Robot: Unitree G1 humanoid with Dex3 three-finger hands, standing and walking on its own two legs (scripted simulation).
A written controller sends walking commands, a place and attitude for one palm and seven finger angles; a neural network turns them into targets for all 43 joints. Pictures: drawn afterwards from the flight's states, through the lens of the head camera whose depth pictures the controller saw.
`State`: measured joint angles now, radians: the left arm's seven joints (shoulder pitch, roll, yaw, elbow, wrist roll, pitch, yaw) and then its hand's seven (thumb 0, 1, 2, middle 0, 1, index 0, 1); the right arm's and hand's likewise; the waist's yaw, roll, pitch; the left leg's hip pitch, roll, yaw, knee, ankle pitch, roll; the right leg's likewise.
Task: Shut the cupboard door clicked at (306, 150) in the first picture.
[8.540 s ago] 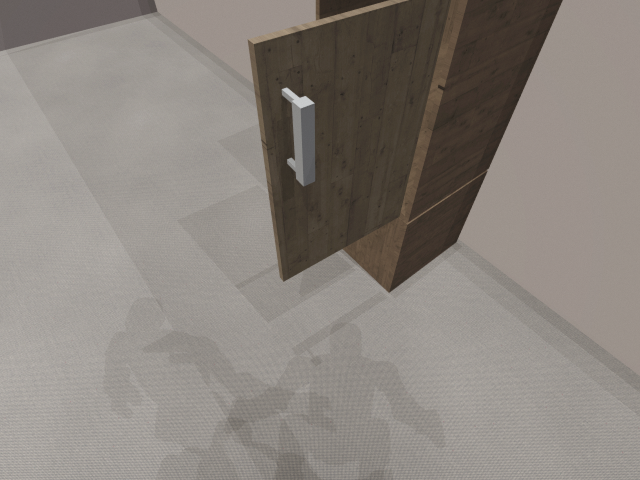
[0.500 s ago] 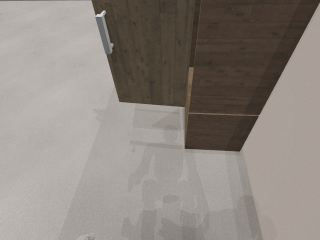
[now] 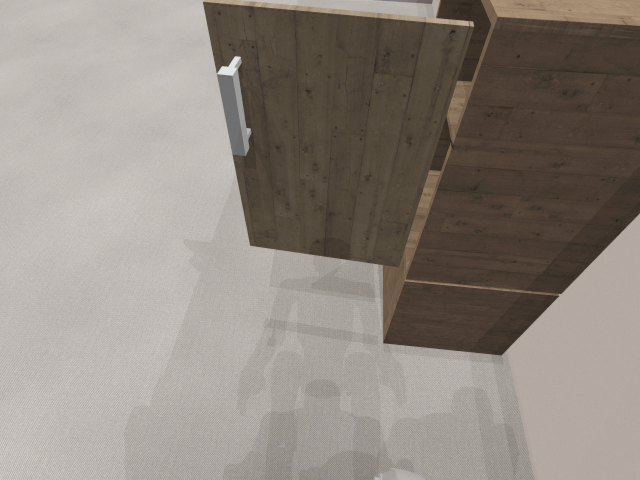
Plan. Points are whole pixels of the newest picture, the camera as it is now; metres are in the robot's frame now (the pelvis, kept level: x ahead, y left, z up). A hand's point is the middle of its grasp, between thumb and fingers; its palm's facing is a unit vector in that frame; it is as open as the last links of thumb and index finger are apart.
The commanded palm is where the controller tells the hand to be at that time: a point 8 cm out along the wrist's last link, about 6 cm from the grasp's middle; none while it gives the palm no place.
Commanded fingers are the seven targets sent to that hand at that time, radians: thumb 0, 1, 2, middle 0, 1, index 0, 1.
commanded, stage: take the last steps up to it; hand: left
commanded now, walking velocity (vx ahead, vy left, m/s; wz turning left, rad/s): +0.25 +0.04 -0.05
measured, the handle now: (238, 107) +0.67 +0.20 +0.09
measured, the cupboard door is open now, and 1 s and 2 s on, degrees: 86 86 86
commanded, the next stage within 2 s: come to a stop and stand still in 0.20 s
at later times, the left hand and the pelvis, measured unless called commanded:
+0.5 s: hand (198, 438) +0.20 +0.20 -0.18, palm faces +0.05 -0.98 -0.20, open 7.3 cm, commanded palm none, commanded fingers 0.00 0.90 0.90 -0.20 -0.30 -0.20 -0.30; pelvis +0.18 +0.02 -0.01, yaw -1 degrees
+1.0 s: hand (219, 420) +0.22 +0.17 -0.17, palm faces +0.01 -0.97 -0.22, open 7.4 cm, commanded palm none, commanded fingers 0.00 0.90 0.90 -0.20 -0.30 -0.20 -0.30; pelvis +0.17 -0.01 +0.00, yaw -1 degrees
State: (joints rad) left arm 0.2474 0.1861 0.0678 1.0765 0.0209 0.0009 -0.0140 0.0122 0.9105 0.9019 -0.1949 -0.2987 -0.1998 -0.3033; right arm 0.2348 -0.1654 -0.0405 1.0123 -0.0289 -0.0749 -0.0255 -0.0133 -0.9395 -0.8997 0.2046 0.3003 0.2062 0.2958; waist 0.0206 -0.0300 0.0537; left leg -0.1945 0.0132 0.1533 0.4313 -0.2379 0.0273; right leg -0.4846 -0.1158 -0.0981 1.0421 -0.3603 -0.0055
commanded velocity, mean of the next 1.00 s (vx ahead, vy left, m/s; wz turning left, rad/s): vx -0.06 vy -0.02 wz -0.01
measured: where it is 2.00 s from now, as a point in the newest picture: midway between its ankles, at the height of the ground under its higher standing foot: outside the picture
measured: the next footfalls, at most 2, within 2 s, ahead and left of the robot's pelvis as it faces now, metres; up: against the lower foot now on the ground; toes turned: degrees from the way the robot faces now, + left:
right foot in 0.16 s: +0.18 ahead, -0.11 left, +0.00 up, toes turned -9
left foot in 0.44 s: +0.26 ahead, +0.14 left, +0.00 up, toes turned +4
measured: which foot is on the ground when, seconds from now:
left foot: down 0.00-0.16, up 0.18-0.42, down 0.44-0.80, up 0.82-1.00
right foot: up 0.00-0.14, down 0.16-0.48, up 0.50-0.78, down 0.80-1.00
